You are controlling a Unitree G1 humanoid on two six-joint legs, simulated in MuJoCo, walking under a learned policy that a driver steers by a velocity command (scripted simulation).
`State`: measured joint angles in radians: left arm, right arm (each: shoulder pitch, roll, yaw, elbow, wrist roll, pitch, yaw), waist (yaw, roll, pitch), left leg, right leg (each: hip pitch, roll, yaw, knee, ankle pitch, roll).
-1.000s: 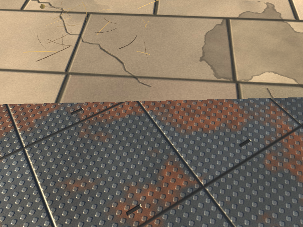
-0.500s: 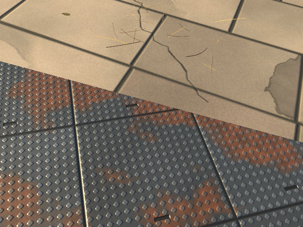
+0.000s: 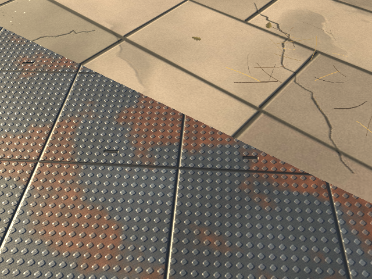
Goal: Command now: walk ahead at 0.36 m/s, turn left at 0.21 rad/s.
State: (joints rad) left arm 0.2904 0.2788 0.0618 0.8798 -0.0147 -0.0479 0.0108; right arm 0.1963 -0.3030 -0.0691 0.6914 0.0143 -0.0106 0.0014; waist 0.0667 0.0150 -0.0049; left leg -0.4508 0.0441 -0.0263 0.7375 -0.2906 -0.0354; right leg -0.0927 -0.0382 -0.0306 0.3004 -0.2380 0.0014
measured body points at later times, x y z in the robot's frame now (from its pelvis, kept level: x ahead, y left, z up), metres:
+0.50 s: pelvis +0.20 +0.05 -0.02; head +0.24 +0.05 +0.43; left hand +0.42 +0.27 -0.11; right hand +0.21 -0.24 -0.13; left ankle +0.06 +0.15 -0.75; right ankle +0.38 -0.08 -0.72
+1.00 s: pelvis +0.34 +0.06 -0.02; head +0.37 +0.05 +0.43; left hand +0.58 +0.29 -0.12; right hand +0.40 -0.25 -0.11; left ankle +0.43 +0.18 -0.75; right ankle +0.38 -0.06 -0.75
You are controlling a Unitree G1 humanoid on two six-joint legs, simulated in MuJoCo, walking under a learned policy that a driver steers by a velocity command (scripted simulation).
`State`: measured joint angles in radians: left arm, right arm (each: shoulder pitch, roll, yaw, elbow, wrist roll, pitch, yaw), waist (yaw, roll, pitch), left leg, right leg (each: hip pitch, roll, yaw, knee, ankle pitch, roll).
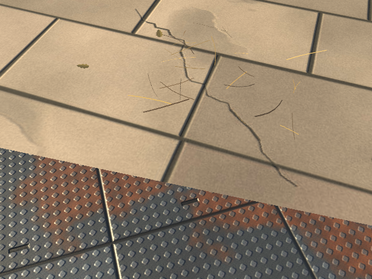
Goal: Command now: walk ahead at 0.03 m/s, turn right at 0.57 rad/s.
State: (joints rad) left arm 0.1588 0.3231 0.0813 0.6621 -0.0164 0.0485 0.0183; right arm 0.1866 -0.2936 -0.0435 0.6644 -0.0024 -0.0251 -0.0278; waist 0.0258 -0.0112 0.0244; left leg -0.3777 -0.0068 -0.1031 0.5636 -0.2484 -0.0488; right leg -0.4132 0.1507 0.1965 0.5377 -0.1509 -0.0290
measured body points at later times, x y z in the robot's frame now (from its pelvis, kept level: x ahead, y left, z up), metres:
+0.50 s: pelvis +0.00 -0.01 +0.01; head +0.03 -0.05 +0.45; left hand +0.24 +0.20 -0.07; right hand +0.05 -0.34 -0.10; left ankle +0.03 +0.14 -0.67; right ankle -0.03 -0.11 -0.73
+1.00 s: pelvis +0.02 +0.00 +0.01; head +0.03 +0.00 +0.46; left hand +0.25 +0.17 -0.10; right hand +0.05 -0.30 -0.08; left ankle +0.07 +0.11 -0.73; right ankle -0.03 -0.11 -0.73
